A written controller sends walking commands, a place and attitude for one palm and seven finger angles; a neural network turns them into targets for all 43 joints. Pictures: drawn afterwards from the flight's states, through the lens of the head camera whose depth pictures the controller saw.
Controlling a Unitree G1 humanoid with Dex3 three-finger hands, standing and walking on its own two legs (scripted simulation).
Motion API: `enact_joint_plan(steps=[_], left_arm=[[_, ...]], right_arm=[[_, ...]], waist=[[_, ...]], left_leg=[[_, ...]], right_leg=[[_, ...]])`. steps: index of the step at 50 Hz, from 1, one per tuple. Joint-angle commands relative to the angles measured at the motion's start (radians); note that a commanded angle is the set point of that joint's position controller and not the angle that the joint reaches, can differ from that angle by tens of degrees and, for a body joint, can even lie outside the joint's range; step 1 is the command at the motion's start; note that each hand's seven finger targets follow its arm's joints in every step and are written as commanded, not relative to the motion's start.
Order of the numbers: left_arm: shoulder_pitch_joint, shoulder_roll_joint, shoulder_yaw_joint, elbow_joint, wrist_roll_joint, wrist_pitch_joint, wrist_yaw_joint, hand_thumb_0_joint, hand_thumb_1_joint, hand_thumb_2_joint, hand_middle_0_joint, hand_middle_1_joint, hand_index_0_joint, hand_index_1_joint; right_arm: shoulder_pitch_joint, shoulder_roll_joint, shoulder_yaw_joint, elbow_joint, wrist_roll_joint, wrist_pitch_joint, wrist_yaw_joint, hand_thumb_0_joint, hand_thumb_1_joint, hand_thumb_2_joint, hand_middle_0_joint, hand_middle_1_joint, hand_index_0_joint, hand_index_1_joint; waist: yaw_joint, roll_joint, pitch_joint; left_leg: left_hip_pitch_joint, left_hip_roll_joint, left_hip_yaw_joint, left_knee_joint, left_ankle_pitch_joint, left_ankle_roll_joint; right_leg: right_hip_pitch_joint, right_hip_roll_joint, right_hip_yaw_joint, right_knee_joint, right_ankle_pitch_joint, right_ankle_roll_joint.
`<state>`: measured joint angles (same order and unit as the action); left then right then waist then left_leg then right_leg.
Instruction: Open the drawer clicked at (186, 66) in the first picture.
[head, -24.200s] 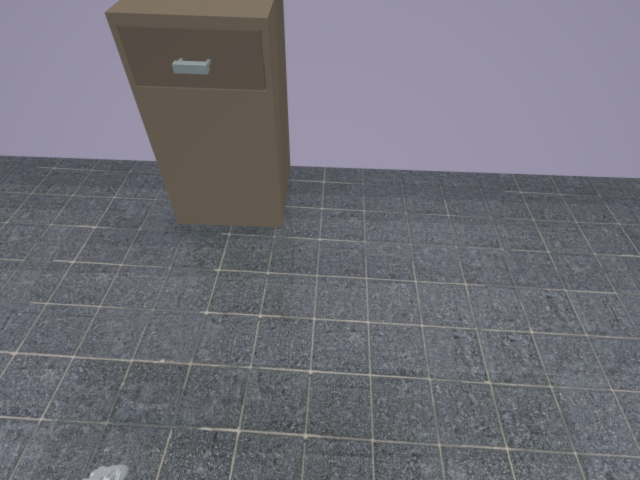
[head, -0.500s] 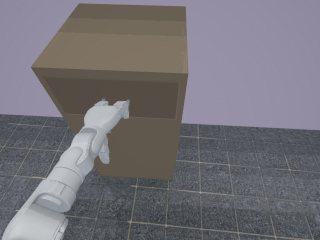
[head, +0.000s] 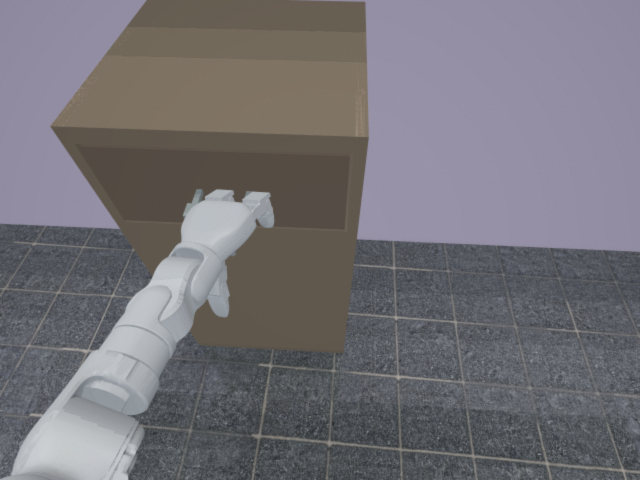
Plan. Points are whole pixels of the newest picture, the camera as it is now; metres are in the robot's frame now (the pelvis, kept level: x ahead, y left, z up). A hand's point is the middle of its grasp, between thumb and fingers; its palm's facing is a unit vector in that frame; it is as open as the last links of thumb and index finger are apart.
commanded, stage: lower the fingers behind the handle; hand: left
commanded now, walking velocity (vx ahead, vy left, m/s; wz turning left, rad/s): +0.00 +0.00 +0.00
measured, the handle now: (220, 205) +0.53 +0.17 -0.01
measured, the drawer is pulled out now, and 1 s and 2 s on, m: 0.00 0.00 0.00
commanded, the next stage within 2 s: lift the fingers back up to retry in 1.46 s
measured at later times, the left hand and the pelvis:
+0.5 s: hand (204, 240) +0.44 +0.18 +0.01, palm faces -0.10 -0.05 -0.99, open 14.0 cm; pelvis +0.01 -0.01 -0.01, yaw -2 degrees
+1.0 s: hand (208, 238) +0.45 +0.17 +0.01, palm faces -0.04 -0.01 -1.00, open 13.8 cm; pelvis -0.02 +0.00 -0.02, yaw -3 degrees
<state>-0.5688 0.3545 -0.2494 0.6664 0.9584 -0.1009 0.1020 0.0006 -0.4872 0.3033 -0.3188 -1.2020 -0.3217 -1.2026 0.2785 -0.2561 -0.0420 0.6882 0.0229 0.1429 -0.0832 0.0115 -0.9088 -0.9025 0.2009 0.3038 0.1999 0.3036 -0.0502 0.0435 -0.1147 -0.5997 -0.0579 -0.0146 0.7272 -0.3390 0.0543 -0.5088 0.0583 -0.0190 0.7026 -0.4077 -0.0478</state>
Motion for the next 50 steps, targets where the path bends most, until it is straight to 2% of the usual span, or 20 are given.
enact_joint_plan(steps=[1, 3, 6, 8, 10, 13, 15, 16, 18, 19, 20, 22, 23, 27, 30, 33, 37, 40, 44, 50], left_arm=[[-0.521, 0.379, 0.357, -0.142, 0.085, -0.051, 0.267, 0.000, -0.500, 0.300, -0.300, -1.200, -0.300, -1.200], [-0.414, 0.310, 0.325, -0.028, 0.096, 0.053, 0.351, 0.000, -0.500, 0.300, -0.300, -1.200, -0.300, -1.200], [-0.325, 0.259, 0.264, 0.185, 0.126, 0.247, 0.392, 0.000, -0.500, 0.300, -0.300, -1.200, -0.300, -1.200], [-0.382, 0.250, 0.211, 0.247, 0.152, 0.360, 0.360, 0.000, -0.500, 0.300, -0.300, -1.200, -0.300, -1.200], [-0.439, 0.214, 0.157, 0.226, 0.111, 0.404, 0.275, 0.000, -0.500, 0.300, -0.300, -1.200, -0.300, -1.200], [-0.554, 0.156, 0.093, -0.005, 0.003, 0.299, 0.113, 0.000, -0.500, 0.300, -0.300, -1.200, -0.300, -1.200], [-0.587, 0.138, 0.073, -0.142, -0.024, 0.167, 0.056, 0.000, -0.500, 0.300, -0.300, -1.200, -0.300, -1.200], [-0.494, 0.161, 0.100, -0.070, 0.006, 0.133, 0.054, 0.000, -0.500, 0.300, -0.300, -1.200, -0.300, -1.200], [-0.387, 0.075, 0.037, 0.041, 0.052, 0.085, 0.048, 0.000, -0.500, 0.300, -0.300, -1.200, -0.300, -1.200], [-0.374, 0.106, 0.067, 0.053, 0.073, 0.048, 0.056, 0.000, -0.500, 0.300, -0.300, -1.200, -0.300, -1.200], [-0.388, 0.125, 0.087, 0.044, 0.085, 0.009, 0.068, 0.000, -0.500, 0.300, -0.300, -1.200, -0.300, -1.200], [-0.357, 0.208, 0.189, 0.009, 0.087, -0.036, 0.123, 0.000, -0.500, 0.300, -0.300, -1.200, -0.300, -1.200], [-0.350, 0.204, 0.198, 0.006, 0.083, -0.039, 0.154, 0.000, -0.500, 0.300, -0.300, -1.200, -0.300, -1.200], [-0.365, 0.131, 0.177, 0.016, 0.095, -0.006, 0.256, 0.000, -0.500, 0.300, -0.300, -1.200, -0.300, -1.200], [-0.444, 0.164, 0.193, 0.088, 0.132, 0.074, 0.322, 0.000, -0.500, 0.300, -0.300, -1.200, -0.300, -1.200], [-0.458, 0.197, 0.201, 0.151, 0.146, 0.163, 0.353, 0.000, -0.500, 0.300, -0.300, -1.200, -0.300, -1.200], [-0.502, 0.176, 0.166, 0.184, 0.129, 0.240, 0.330, 0.000, -0.500, 0.300, -0.300, -1.200, -0.300, -1.200], [-0.470, 0.215, 0.179, 0.291, 0.112, 0.266, 0.277, 0.000, -0.500, 0.300, -0.300, -1.200, -0.300, -1.200], [-0.416, 0.221, 0.159, 0.335, 0.119, 0.232, 0.219, 0.000, -0.500, 0.300, -0.300, -1.200, -0.300, -1.200], [-0.340, 0.194, 0.153, 0.327, 0.108, 0.140, 0.176, 0.000, -0.500, 0.300, -0.300, -1.200, -0.300, -1.200]], right_arm=[[0.029, -0.098, -0.035, -0.090, -0.011, -0.028, 0.005, 0.000, -0.900, -0.900, 0.200, 0.300, 0.200, 0.300], [0.007, -0.098, -0.031, -0.111, -0.020, -0.016, 0.027, 0.000, -0.900, -0.900, 0.200, 0.300, 0.200, 0.300], [0.011, -0.117, -0.031, -0.115, -0.024, 0.016, 0.055, 0.000, -0.900, -0.900, 0.200, 0.300, 0.200, 0.300], [0.023, -0.130, -0.034, -0.116, -0.011, 0.040, 0.064, 0.000, -0.900, -0.900, 0.200, 0.300, 0.200, 0.300], [0.036, -0.147, -0.045, -0.137, 0.006, 0.048, 0.055, 0.000, -0.900, -0.900, 0.200, 0.300, 0.200, 0.300], [0.036, -0.155, -0.058, -0.146, 0.004, 0.034, 0.020, 0.000, -0.900, -0.900, 0.200, 0.300, 0.200, 0.300], [0.036, -0.138, -0.055, -0.134, -0.001, 0.008, -0.003, 0.000, -0.900, -0.900, 0.200, 0.300, 0.200, 0.300], [0.058, -0.129, -0.057, -0.108, -0.005, 0.005, -0.007, 0.000, -0.900, -0.900, 0.200, 0.300, 0.200, 0.300], [0.076, -0.120, -0.047, -0.080, -0.009, 0.010, 0.001, 0.000, -0.900, -0.900, 0.200, 0.300, 0.200, 0.300], [0.087, -0.123, -0.049, -0.074, -0.013, 0.014, 0.007, 0.000, -0.900, -0.900, 0.200, 0.300, 0.200, 0.300], [0.087, -0.123, -0.052, -0.075, -0.016, 0.019, 0.012, 0.000, -0.900, -0.900, 0.200, 0.300, 0.200, 0.300], [0.091, -0.121, -0.060, -0.100, -0.018, 0.021, 0.021, 0.000, -0.900, -0.900, 0.200, 0.300, 0.200, 0.300], [0.090, -0.115, -0.058, -0.110, -0.019, 0.020, 0.027, 0.000, -0.900, -0.900, 0.200, 0.300, 0.200, 0.300], [0.102, -0.116, -0.078, -0.110, -0.022, 0.013, 0.057, 0.000, -0.900, -0.900, 0.200, 0.300, 0.200, 0.300], [0.114, -0.130, -0.080, -0.091, -0.023, 0.016, 0.067, 0.000, -0.900, -0.900, 0.200, 0.300, 0.200, 0.300], [0.115, -0.134, -0.074, -0.095, -0.019, 0.027, 0.070, 0.000, -0.900, -0.900, 0.200, 0.300, 0.200, 0.300], [0.104, -0.129, -0.063, -0.102, -0.015, 0.045, 0.064, 0.000, -0.900, -0.900, 0.200, 0.300, 0.200, 0.300], [0.099, -0.135, -0.043, -0.108, -0.010, 0.053, 0.048, 0.000, -0.900, -0.900, 0.200, 0.300, 0.200, 0.300], [0.100, -0.135, -0.026, -0.129, -0.007, 0.046, 0.030, 0.000, -0.900, -0.900, 0.200, 0.300, 0.200, 0.300], [0.128, -0.134, -0.030, -0.144, -0.010, 0.023, 0.030, 0.000, -0.900, -0.900, 0.200, 0.300, 0.200, 0.300]], waist=[[0.030, 0.013, -0.323], [0.058, 0.028, -0.333], [0.065, -0.058, -0.384], [0.042, -0.077, -0.432], [-0.009, -0.150, -0.478], [-0.079, -0.170, -0.511], [-0.090, -0.079, -0.496], [-0.073, -0.040, -0.444], [-0.083, -0.024, -0.255], [-0.076, -0.046, -0.198], [-0.068, -0.029, -0.188], [-0.020, 0.013, -0.295], [-0.009, 0.026, -0.338], [-0.021, -0.010, -0.394], [-0.047, -0.068, -0.386], [-0.041, -0.056, -0.408], [-0.048, -0.030, -0.435], [-0.061, -0.094, -0.337], [-0.060, -0.113, -0.255], [-0.050, -0.099, -0.244]], left_leg=[[0.154, 0.013, -0.029, 0.015, 0.298, -0.014], [0.104, 0.008, 0.001, 0.019, 0.306, -0.026], [0.059, 0.014, 0.040, 0.021, 0.316, -0.031], [0.063, 0.018, 0.057, 0.007, 0.310, -0.027], [0.090, 0.017, 0.057, 0.010, 0.328, -0.006], [0.172, 0.013, 0.045, 0.007, 0.359, 0.022], [0.237, 0.009, 0.029, 0.005, 0.395, 0.029], [0.253, 0.012, 0.021, 0.012, 0.414, 0.026], [0.218, 0.021, 0.008, 0.025, 0.364, 0.016], [0.175, 0.023, 0.001, 0.032, 0.318, 0.013], [0.156, 0.022, 0.005, 0.040, 0.313, 0.011], [0.149, 0.022, 0.007, 0.065, 0.330, 0.007], [0.145, 0.022, 0.006, 0.072, 0.341, 0.002], [0.147, 0.034, -0.003, 0.116, 0.401, -0.007], [0.094, 0.033, -0.006, 0.129, 0.362, -0.004], [0.088, 0.025, 0.007, 0.113, 0.327, -0.002], [0.112, 0.023, 0.014, 0.095, 0.310, 0.001], [0.027, 0.019, 0.015, 0.075, 0.231, 0.008], [-0.043, 0.017, 0.021, 0.066, 0.135, 0.013], [-0.077, 0.023, 0.021, 0.099, 0.115, 0.012]], right_leg=[[-0.082, 0.007, 0.028, 0.004, 0.284, -0.015], [-0.074, 0.010, 0.015, 0.022, 0.298, -0.021], [-0.008, 0.015, 0.026, 0.014, 0.355, -0.007], [0.054, 0.015, 0.043, -0.015, 0.400, 0.004], [0.127, 0.010, 0.057, -0.041, 0.496, 0.018], [0.204, -0.016, 0.082, -0.071, 0.660, 0.047], [0.172, -0.019, 0.085, -0.069, 0.658, 0.042], [0.102, -0.008, 0.075, -0.061, 0.607, 0.033], [-0.079, 0.004, 0.050, -0.069, 0.459, 0.019], [-0.122, 0.006, 0.046, -0.067, 0.398, 0.011], [-0.133, 0.004, 0.051, -0.061, 0.387, 0.003], [-0.108, 0.008, 0.057, -0.012, 0.395, -0.009], [-0.102, 0.009, 0.051, 0.008, 0.395, -0.010], [-0.161, 0.020, 0.034, 0.056, 0.409, -0.006], [-0.183, 0.023, 0.031, 0.060, 0.386, -0.002], [-0.151, 0.026, 0.031, 0.047, 0.368, 0.000], [-0.116, 0.025, 0.033, 0.029, 0.366, 0.005], [-0.097, 0.019, 0.039, 0.000, 0.326, 0.012], [-0.117, 0.012, 0.047, -0.014, 0.238, 0.014], [-0.171, 0.012, 0.049, 0.014, 0.206, 0.008]])
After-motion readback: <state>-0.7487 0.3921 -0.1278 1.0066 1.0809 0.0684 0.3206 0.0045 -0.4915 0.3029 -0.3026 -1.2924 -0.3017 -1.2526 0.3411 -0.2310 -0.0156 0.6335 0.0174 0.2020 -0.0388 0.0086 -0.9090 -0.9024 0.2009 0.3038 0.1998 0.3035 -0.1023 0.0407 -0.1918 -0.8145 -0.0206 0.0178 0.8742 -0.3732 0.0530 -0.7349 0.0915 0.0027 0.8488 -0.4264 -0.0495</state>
